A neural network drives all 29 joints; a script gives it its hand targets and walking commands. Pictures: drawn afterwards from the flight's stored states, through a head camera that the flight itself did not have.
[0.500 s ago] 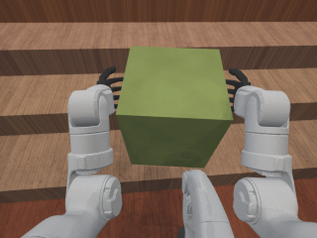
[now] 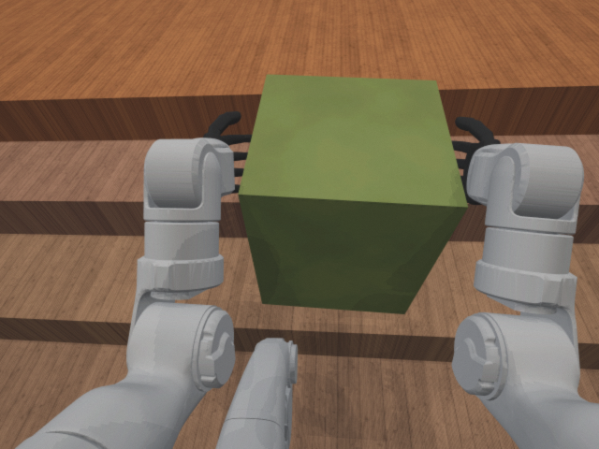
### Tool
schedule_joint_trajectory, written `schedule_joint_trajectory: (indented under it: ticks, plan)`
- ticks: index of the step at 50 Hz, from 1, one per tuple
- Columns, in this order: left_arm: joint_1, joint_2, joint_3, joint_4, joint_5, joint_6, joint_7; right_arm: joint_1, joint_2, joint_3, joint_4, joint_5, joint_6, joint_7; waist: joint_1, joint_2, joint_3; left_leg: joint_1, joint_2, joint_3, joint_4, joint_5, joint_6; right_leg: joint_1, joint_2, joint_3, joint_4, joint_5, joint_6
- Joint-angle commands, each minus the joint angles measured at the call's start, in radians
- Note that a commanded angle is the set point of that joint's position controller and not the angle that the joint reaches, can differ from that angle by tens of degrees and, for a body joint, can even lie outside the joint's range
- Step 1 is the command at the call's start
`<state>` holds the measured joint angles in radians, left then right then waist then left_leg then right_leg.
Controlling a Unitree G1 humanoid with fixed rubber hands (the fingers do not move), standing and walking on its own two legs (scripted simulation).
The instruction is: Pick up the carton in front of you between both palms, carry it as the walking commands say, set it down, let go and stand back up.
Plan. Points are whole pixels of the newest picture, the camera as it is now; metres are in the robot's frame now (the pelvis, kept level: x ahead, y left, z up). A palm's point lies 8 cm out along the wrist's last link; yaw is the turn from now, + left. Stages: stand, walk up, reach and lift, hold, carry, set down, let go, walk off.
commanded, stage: carry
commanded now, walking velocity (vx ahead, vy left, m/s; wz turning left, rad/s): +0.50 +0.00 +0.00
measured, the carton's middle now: (340, 203) +0.40 +0.01 +0.12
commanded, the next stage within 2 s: none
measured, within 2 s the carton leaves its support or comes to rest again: neither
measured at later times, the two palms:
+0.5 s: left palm out of the picture +0.67 +0.20 +0.30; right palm out of the picture +0.64 -0.10 +0.30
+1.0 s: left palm out of the picture +0.94 +0.19 +0.49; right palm out of the picture +0.97 -0.11 +0.48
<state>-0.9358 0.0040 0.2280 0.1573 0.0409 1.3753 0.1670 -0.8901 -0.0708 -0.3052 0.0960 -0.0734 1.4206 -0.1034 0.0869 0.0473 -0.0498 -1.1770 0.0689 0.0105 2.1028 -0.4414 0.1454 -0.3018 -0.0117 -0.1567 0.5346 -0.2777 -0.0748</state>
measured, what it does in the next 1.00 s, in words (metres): climbs: left foot 0.17 m higher, then right foot 0.17 m higher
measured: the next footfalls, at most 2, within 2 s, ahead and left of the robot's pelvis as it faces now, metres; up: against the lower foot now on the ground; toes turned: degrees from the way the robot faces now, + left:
left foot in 0.18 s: +0.35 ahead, +0.17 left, +0.17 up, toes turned +7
right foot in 0.74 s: +0.68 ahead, -0.07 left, +0.33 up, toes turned -8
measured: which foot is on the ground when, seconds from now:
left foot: up 0.00-0.16, down 0.18-0.76, up 0.78-1.00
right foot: down 0.00-0.22, up 0.24-0.72, down 0.74-1.00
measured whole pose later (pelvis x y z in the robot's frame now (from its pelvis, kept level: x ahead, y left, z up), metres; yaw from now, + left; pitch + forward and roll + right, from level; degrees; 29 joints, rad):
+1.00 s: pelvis +0.58 +0.01 +0.32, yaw +1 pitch +2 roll -1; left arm -0.88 0.01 0.21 0.10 0.01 1.38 0.18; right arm -0.85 -0.03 -0.32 0.04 -0.11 1.42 -0.11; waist 0.11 0.03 0.04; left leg -0.94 0.02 0.02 1.79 -0.24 0.13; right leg -0.42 0.01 -0.18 0.65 -0.26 -0.10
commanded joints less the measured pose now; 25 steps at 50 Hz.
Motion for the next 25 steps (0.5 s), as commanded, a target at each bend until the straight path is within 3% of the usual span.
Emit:
schedule_joint_trajectory:
  ticks: [1,3,4,5,6,7,8,9,10,11,12,13,14,15,16,17,18,19,21,22,23,24,25]
  plan:
    - [-0.696,-0.972,-0.438,-0.052,-0.415,0.016,-0.274,-0.805,1.017,0.564,0.002,0.418,-0.016,0.161,0.007,-0.077,-0.314,-0.486,0.054,-0.011,0.064,-0.084,-0.006,0.602,-0.299,0.413,-0.238,-0.110,-0.145]
    - [-0.743,-0.950,-0.413,-0.040,-0.412,0.024,-0.285,-0.841,1.020,0.552,0.035,0.432,-0.014,0.154,-0.028,-0.145,-0.244,-0.327,0.061,0.083,-0.116,0.033,-0.046,0.376,-0.232,0.307,-0.326,-0.206,-0.112]
    - [-0.745,-0.941,-0.384,-0.020,-0.410,0.029,-0.287,-0.858,1.045,0.551,0.055,0.444,-0.011,0.148,-0.056,-0.209,-0.257,-0.169,0.058,0.130,-0.213,0.048,-0.052,0.267,-0.211,0.247,-0.427,-0.079,-0.139]
    - [-0.757,-0.942,-0.374,-0.006,-0.407,0.032,-0.289,-0.877,1.069,0.552,0.054,0.454,-0.012,0.145,-0.066,-0.271,-0.230,-0.005,0.060,0.160,-0.434,0.013,-0.043,0.181,-0.186,0.162,-0.526,-0.021,-0.144]
    - [-0.771,-0.949,-0.357,0.014,-0.391,0.033,-0.290,-0.906,1.094,0.554,0.064,0.472,-0.013,0.145,-0.074,-0.292,-0.239,0.247,0.046,0.215,-0.638,0.062,-0.017,0.048,-0.145,0.007,-0.538,0.267,-0.130]
    - [-0.749,-0.947,-0.337,0.051,-0.378,0.039,-0.289,-0.890,1.117,0.541,0.088,0.484,-0.013,0.144,-0.107,-0.319,-0.298,0.449,-0.012,0.260,-0.756,0.202,0.007,0.035,-0.143,-0.055,-0.471,0.800,-0.130]
    - [-0.723,-0.949,-0.317,0.081,-0.367,0.038,-0.289,-0.884,1.140,0.540,0.100,0.499,-0.018,0.144,-0.160,-0.379,-0.405,0.564,-0.059,0.296,-0.799,0.251,0.030,0.143,-0.174,-0.064,-0.327,1.325,-0.128]
    - [-0.716,-0.960,-0.310,0.098,-0.351,0.033,-0.289,-0.876,1.164,0.534,0.107,0.504,-0.027,0.147,-0.229,-0.414,-0.517,0.672,-0.114,0.318,-0.887,0.208,0.034,0.254,-0.193,-0.069,-0.137,1.619,-0.103]
    - [-0.708,-0.969,-0.302,0.108,-0.337,0.024,-0.289,-0.893,1.192,0.532,0.089,0.513,-0.038,0.152,-0.285,-0.382,-0.596,0.804,-0.166,0.315,-1.106,0.177,0.020,0.316,-0.192,-0.065,0.112,1.686,-0.079]
    - [-0.698,-0.978,-0.296,0.095,-0.313,0.013,-0.283,-0.927,1.222,0.551,0.061,0.526,-0.050,0.161,-0.283,-0.240,-0.661,0.992,-0.161,0.158,-1.347,0.235,0.007,0.262,-0.126,0.001,0.371,1.381,-0.031]
    - [-0.653,-0.997,-0.279,0.100,-0.278,-0.003,-0.279,-0.912,1.254,0.557,0.061,0.547,-0.067,0.177,-0.189,0.015,-0.711,1.318,0.174,-0.480,-1.568,0.483,0.116,-0.187,-0.013,0.124,0.707,0.355,0.052]
    - [-0.631,-0.954,-0.270,0.104,-0.263,-0.009,-0.276,-0.893,1.274,0.559,0.054,0.566,-0.094,0.190,-0.223,0.221,-0.808,1.327,0.256,-0.842,-1.667,0.724,0.258,-0.302,0.119,0.273,1.182,0.129,0.063]
    - [-0.668,-1.013,-0.295,0.082,-0.257,-0.021,-0.270,-0.955,1.285,0.568,-0.019,0.574,-0.108,0.200,-0.195,0.111,-0.818,1.349,0.241,-0.719,-1.567,0.664,0.248,-0.383,0.101,0.358,1.405,0.118,0.033]
    - [-0.682,-1.026,-0.312,0.034,-0.260,-0.029,-0.266,-0.989,1.306,0.585,-0.085,0.592,-0.123,0.210,-0.187,0.054,-0.746,1.310,0.212,-0.633,-1.539,0.516,0.200,-0.487,0.070,0.336,1.433,0.107,0.001]
    - [-0.729,-1.045,-0.340,-0.022,-0.276,-0.036,-0.260,-1.037,1.324,0.605,-0.152,0.604,-0.135,0.217,-0.171,0.045,-0.648,1.274,0.198,-0.566,-1.552,0.337,0.141,-0.588,0.033,0.314,1.423,0.099,-0.027]
    - [-0.751,-1.051,-0.367,-0.074,-0.292,-0.041,-0.252,-1.052,1.335,0.617,-0.193,0.613,-0.139,0.222,-0.159,0.040,-0.579,1.239,0.192,-0.511,-1.573,0.173,0.106,-0.645,0.014,0.306,1.418,0.104,-0.045]
    - [-0.753,-1.054,-0.394,-0.109,-0.311,-0.044,-0.244,-1.025,1.335,0.631,-0.212,0.618,-0.142,0.222,-0.134,0.038,-0.551,1.233,0.177,-0.436,-1.602,0.126,0.084,-0.653,-0.014,0.284,1.380,0.113,-0.053]
    - [-0.756,-1.062,-0.425,-0.158,-0.325,-0.050,-0.235,-1.001,1.328,0.641,-0.230,0.617,-0.144,0.221,-0.142,0.018,-0.525,1.247,0.188,-0.394,-1.620,0.122,0.083,-0.692,-0.025,0.259,1.357,0.095,-0.053]
    - [-0.731,-1.063,-0.479,-0.214,-0.334,-0.057,-0.223,-0.937,1.299,0.653,-0.248,0.595,-0.139,0.214,-0.152,-0.031,-0.503,1.279,0.203,-0.340,-1.649,0.238,0.104,-0.730,-0.040,0.204,1.218,-0.003,-0.051]
    - [-0.701,-1.058,-0.501,-0.221,-0.336,-0.056,-0.219,-0.897,1.275,0.657,-0.247,0.575,-0.133,0.210,-0.155,-0.033,-0.511,1.318,0.195,-0.291,-1.631,0.348,0.089,-0.761,-0.047,0.169,1.170,0.015,-0.046]
    - [-0.672,-1.053,-0.523,-0.221,-0.345,-0.053,-0.217,-0.852,1.241,0.649,-0.244,0.552,-0.125,0.207,-0.189,0.030,-0.526,1.373,0.226,-0.285,-1.654,0.435,0.126,-0.845,-0.030,0.131,1.309,-0.019,-0.050]
    - [-0.664,-1.047,-0.544,-0.225,-0.355,-0.049,-0.217,-0.812,1.205,0.645,-0.229,0.531,-0.116,0.204,-0.209,0.052,-0.513,1.480,0.258,-0.322,-1.677,0.486,0.161,-0.996,-0.036,0.125,1.456,-0.106,-0.054]
    - [-0.659,-1.038,-0.557,-0.221,-0.354,-0.042,-0.217,-0.768,1.172,0.646,-0.209,0.514,-0.108,0.203,-0.241,0.075,-0.506,1.585,0.308,-0.375,-1.698,0.460,0.196,-1.188,-0.036,0.144,1.665,-0.232,-0.070]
